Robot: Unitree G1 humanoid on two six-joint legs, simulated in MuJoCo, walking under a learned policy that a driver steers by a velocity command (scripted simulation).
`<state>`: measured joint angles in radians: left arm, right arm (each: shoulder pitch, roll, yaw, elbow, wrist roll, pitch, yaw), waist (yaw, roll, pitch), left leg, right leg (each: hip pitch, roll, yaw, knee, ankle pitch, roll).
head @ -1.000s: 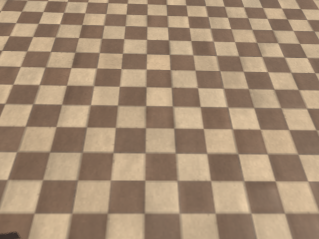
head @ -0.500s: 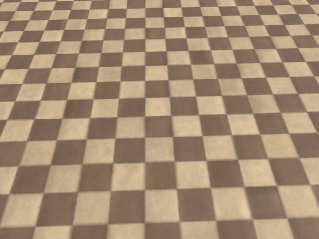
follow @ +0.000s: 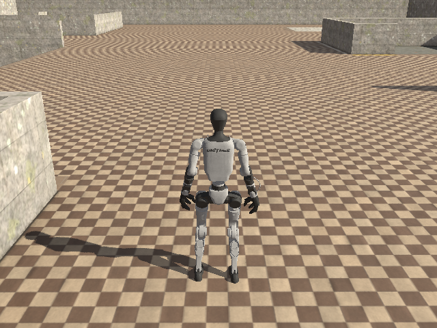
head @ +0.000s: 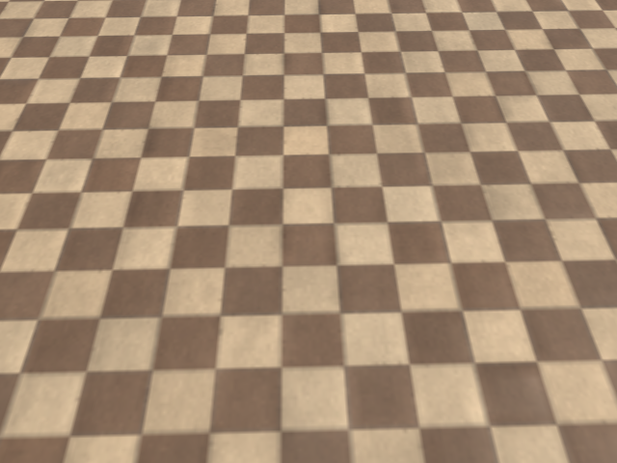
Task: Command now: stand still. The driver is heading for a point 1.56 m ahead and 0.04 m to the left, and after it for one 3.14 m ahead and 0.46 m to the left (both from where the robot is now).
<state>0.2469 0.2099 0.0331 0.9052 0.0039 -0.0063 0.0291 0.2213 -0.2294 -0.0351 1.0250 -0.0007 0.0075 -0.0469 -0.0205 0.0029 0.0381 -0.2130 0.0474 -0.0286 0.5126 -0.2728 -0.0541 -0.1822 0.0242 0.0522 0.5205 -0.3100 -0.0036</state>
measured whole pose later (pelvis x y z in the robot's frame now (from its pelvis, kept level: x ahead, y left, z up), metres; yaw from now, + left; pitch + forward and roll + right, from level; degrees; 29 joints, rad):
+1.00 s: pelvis +0.19 +0.02 -0.01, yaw +1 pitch +2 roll +0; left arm -0.06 0.23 0.02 0.85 -0.03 -0.09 -0.04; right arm 0.55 -0.20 -0.02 1.07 0.01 -0.08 -0.02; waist -0.10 -0.02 0.03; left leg 0.18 0.00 0.02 0.15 -0.36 0.01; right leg -0.60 -0.04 -0.04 0.57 -0.02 -0.05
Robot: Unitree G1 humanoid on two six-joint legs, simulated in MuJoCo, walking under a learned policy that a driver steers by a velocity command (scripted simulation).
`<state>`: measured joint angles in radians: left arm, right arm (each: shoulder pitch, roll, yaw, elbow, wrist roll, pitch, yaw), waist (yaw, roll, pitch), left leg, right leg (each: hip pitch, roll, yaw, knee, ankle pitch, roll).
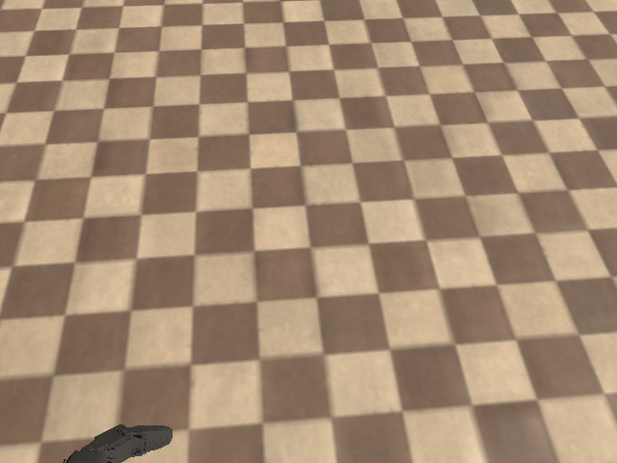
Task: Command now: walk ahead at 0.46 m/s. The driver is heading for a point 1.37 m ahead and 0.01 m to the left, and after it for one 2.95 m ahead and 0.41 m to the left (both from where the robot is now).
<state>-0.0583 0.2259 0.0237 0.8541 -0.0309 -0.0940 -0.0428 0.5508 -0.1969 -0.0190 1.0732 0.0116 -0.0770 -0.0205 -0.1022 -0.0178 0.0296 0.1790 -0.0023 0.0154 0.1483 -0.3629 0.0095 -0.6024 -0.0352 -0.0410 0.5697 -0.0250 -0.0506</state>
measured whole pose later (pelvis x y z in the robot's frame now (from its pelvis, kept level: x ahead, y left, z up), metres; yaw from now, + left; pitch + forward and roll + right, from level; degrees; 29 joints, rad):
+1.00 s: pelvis +0.57 +0.03 +0.02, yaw +0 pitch +2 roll +2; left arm 0.06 0.25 0.05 0.90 -0.01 -0.08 -0.01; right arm 0.38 -0.24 -0.05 0.97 0.01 -0.09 0.00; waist -0.06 -0.04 0.00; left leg 0.01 -0.06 0.06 0.18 -0.22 0.05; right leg -0.67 -0.11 0.03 0.63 0.08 -0.01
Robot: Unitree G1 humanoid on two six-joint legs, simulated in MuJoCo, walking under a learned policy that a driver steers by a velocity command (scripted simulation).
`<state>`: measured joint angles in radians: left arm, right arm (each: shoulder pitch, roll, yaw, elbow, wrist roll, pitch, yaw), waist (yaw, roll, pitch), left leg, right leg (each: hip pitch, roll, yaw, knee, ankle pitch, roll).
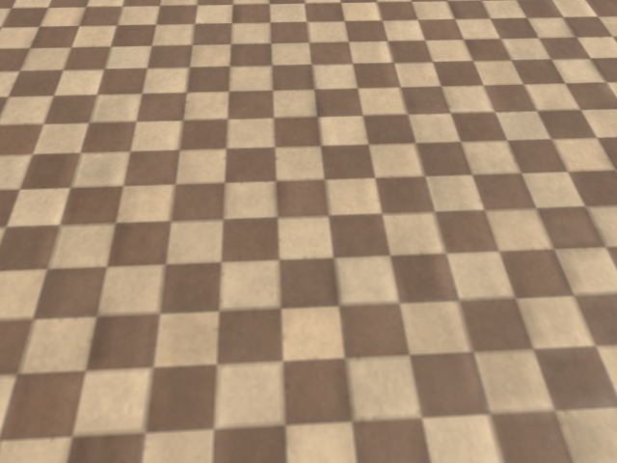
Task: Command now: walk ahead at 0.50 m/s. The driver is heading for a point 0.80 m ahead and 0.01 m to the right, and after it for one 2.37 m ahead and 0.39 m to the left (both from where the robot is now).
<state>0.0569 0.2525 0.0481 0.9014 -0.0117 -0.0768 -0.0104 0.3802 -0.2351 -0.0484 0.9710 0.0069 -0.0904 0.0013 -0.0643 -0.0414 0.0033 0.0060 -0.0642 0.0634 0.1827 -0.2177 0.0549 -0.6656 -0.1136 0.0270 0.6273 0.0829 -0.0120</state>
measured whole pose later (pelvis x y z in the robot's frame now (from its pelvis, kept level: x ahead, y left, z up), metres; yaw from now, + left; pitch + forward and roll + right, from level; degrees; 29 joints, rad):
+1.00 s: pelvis +0.54 +0.02 +0.00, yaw +1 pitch +1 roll +1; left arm 0.12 0.26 0.07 0.93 0.00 -0.06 0.02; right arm 0.26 -0.22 -0.04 0.97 -0.02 -0.08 0.01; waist -0.03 -0.04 0.04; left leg -0.17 -0.06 0.07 0.29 -0.15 0.08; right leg -0.60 -0.10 0.03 0.81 -0.14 0.01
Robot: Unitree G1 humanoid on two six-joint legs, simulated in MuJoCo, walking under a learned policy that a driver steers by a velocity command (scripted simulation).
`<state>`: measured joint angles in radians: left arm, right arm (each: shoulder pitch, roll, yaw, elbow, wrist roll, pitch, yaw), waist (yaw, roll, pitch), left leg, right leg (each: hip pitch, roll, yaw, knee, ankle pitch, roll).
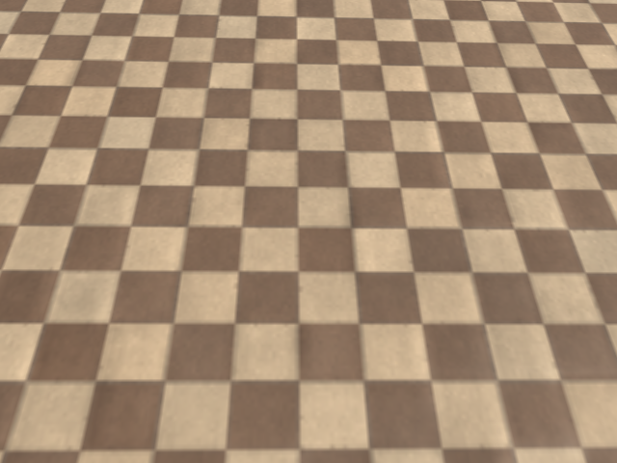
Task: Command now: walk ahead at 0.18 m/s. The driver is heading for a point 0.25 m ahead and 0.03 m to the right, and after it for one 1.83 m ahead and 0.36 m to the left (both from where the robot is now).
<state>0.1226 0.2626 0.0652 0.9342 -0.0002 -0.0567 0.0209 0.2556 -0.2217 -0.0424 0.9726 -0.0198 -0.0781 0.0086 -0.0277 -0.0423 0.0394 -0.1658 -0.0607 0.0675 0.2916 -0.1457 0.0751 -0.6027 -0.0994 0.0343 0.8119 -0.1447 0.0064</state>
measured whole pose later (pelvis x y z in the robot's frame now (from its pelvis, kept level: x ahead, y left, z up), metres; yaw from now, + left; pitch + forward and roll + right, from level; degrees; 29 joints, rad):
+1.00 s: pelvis +0.08 -0.03 -0.01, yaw +0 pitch -1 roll +0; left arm 0.09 0.21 0.05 1.09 0.00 0.02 0.03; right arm 0.33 -0.17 -0.02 1.12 -0.01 -0.01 -0.04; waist -0.01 0.00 0.04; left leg -0.09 0.01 0.05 0.49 -0.38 0.00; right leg -0.34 0.01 -0.02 0.51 -0.15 -0.03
